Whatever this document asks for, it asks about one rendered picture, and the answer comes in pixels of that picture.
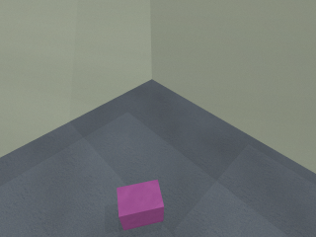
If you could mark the carton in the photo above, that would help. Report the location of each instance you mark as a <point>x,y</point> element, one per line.
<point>140,204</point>

